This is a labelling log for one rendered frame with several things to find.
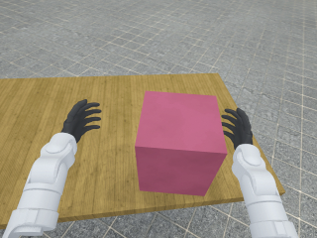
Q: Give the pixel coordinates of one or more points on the carton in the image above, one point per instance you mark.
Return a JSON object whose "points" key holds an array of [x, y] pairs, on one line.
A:
{"points": [[180, 144]]}

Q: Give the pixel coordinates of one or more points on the robot left forearm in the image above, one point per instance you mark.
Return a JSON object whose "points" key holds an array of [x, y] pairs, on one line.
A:
{"points": [[38, 205]]}

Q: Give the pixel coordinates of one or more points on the right robot hand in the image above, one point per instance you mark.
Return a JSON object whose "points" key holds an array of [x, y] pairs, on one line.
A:
{"points": [[242, 131]]}

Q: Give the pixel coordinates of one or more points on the table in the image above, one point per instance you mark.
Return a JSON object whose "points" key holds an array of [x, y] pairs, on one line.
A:
{"points": [[103, 180]]}

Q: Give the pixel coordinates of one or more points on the robot right forearm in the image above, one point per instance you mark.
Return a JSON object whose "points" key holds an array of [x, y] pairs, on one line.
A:
{"points": [[262, 200]]}

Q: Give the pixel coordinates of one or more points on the left robot hand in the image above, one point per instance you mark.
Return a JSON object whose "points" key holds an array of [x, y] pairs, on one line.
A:
{"points": [[76, 121]]}

